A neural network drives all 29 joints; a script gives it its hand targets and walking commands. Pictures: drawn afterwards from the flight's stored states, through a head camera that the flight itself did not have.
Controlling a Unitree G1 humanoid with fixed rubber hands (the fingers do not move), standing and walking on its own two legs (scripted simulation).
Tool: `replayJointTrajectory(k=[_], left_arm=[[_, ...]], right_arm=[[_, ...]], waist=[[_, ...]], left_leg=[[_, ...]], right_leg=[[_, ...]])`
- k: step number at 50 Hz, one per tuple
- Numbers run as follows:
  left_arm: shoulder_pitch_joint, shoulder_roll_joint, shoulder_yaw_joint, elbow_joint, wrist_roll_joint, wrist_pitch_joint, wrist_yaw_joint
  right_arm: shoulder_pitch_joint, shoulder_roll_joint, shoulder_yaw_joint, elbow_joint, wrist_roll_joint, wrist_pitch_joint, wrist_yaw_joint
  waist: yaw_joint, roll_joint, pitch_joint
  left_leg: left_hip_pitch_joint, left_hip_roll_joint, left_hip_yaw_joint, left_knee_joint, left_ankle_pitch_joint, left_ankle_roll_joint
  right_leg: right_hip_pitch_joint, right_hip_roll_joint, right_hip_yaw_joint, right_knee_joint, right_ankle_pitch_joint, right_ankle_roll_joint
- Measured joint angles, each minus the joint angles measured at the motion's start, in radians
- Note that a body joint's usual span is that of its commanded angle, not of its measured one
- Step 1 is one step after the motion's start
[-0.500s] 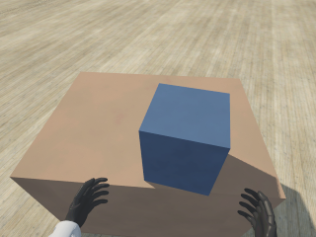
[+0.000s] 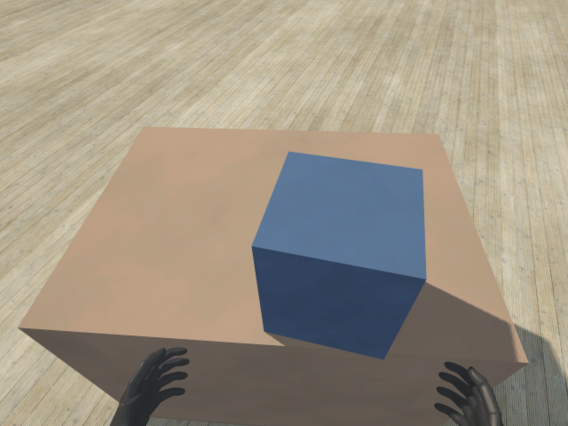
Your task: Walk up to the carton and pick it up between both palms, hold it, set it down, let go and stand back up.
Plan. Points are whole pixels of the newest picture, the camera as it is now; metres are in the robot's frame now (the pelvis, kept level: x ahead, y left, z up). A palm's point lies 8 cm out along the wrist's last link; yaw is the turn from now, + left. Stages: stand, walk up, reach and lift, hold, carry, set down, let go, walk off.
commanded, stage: set down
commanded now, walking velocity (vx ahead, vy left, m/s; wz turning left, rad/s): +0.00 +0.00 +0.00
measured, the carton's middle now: (336, 257) +0.38 -0.05 +0.01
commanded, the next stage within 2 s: let go in 1.16 s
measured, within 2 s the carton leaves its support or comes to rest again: neither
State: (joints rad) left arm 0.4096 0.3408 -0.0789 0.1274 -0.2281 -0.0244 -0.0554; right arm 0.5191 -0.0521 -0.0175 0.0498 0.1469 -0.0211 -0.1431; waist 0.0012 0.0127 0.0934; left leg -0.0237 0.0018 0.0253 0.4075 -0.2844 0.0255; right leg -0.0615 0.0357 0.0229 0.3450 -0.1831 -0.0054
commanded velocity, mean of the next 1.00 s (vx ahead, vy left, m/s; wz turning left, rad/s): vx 0.00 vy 0.00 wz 0.00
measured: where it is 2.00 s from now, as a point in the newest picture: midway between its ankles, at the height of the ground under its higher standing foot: outside the picture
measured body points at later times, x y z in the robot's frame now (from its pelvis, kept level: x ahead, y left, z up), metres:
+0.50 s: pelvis +0.01 -0.02 +0.00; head +0.02 -0.01 +0.45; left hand +0.17 +0.21 -0.04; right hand +0.15 -0.22 -0.06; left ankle -0.03 +0.10 -0.74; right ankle +0.01 -0.12 -0.74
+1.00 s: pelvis -0.01 -0.03 +0.00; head +0.00 -0.03 +0.45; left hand +0.14 +0.22 -0.07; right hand +0.15 -0.22 -0.09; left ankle -0.03 +0.10 -0.74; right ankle +0.01 -0.12 -0.74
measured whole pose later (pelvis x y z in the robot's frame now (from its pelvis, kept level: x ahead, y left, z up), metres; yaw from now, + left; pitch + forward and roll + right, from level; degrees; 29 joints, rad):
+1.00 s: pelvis -0.01 -0.03 +0.00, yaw +2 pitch -4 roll +0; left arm 0.25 0.32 -0.05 0.40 -0.13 0.07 -0.04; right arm 0.28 -0.05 -0.02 0.58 0.02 -0.20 -0.08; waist 0.04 -0.01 0.10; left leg -0.09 0.02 -0.01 0.39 -0.24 -0.02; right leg -0.14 0.05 -0.02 0.38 -0.18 -0.04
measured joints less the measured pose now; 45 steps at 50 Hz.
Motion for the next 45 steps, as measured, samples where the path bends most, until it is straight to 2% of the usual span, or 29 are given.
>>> replayJointTrajectory(k=[10,21,33,45], left_arm=[[-0.001,-0.006,0.001,0.061,0.02,-0.05,-0.018],[-0.043,-0.017,0.018,0.121,0.077,-0.023,-0.026],[-0.106,-0.032,0.048,0.192,0.129,0.049,-0.028],[-0.142,-0.012,0.037,0.249,0.11,0.088,-0.009]], right_arm=[[-0.024,-0.014,0.002,0.149,-0.024,-0.134,0.017],[-0.087,-0.019,0.021,0.32,-0.045,-0.224,0.03],[-0.153,-0.014,0.025,0.416,-0.088,-0.217,0.031],[-0.204,0.004,0.011,0.49,-0.117,-0.187,0.046]], waist=[[0.004,0.013,-0.007],[0.007,0.005,-0.004],[0.025,-0.019,0.002],[0.035,-0.027,0.01]], left_leg=[[-0.018,0.009,-0.01,-0.01,-0.003,-0.01],[-0.019,0.024,-0.017,-0.024,0.006,-0.027],[-0.011,0.025,-0.026,-0.048,0.034,-0.042],[-0.045,0.019,-0.033,-0.03,0.047,-0.045]], right_leg=[[-0.011,0.008,-0.009,-0.02,-0.001,-0.007],[-0.01,0.023,-0.015,-0.036,0.009,-0.022],[-0.016,0.023,-0.027,-0.025,0.014,-0.036],[-0.056,0.015,-0.04,0.015,0.011,-0.04]])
